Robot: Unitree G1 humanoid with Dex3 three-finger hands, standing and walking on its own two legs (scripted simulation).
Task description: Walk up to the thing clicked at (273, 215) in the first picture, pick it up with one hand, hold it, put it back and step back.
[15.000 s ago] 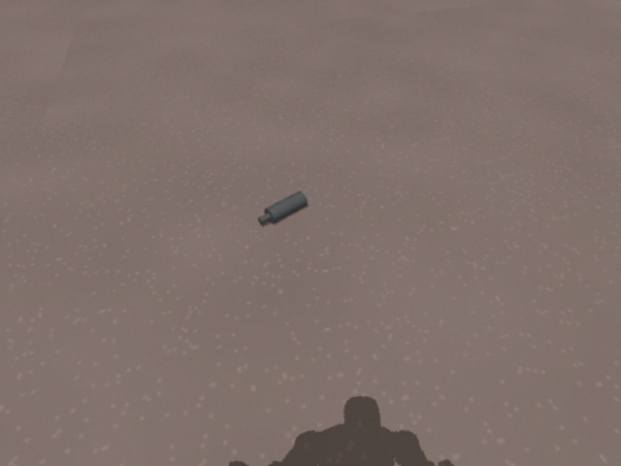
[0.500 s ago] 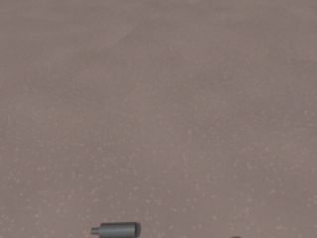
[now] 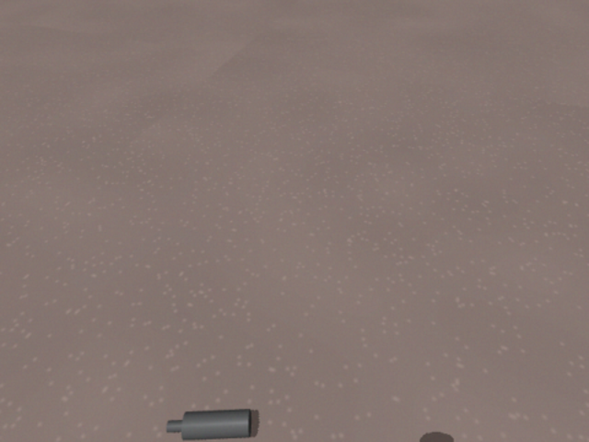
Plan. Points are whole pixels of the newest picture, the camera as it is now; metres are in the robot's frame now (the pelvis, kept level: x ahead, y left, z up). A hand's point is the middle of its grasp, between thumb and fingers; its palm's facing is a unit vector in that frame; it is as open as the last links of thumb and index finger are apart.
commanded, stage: walk up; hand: left
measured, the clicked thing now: (209, 424) +0.37 +0.29 -0.74
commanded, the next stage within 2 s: none
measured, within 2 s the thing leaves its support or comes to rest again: neither
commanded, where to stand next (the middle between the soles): +0.03 +0.01 m, yaw +1 degrees
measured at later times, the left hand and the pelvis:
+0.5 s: hand out of the picture +0.03 +0.32 -0.18, palm faces -0.07 -0.94 -0.33, open 7.4 cm; pelvis -0.10 +0.07 -0.01, yaw -1 degrees
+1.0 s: hand out of the picture -0.08 +0.30 -0.15, palm faces -0.06 -0.91 -0.40, open 7.4 cm; pelvis -0.22 +0.04 -0.02, yaw -3 degrees
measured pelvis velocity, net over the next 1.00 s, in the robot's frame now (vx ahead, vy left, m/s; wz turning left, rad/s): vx -0.22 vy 0.04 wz -0.05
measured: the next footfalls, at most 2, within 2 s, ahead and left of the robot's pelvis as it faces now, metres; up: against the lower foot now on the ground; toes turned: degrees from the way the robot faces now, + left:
left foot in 0.28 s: -0.06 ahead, +0.16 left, +0.00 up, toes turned -1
right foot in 0.72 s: -0.13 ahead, -0.06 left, +0.00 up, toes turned -2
